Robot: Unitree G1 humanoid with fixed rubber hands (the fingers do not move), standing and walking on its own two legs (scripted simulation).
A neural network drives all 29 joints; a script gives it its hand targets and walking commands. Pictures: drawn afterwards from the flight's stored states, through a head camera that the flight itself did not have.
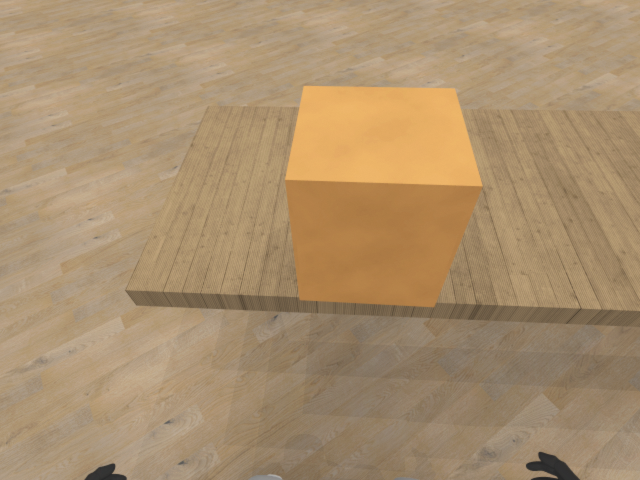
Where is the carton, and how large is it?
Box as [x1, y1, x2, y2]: [285, 86, 482, 306]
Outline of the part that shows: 304,86 285,177 299,298 306,300 434,306 482,186 454,88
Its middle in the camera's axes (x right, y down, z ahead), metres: +0.08 -0.06 +0.57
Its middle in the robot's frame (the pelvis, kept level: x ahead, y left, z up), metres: +0.49 -0.06 +0.07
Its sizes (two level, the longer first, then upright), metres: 0.210 0.200 0.250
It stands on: a table, 0.68 m high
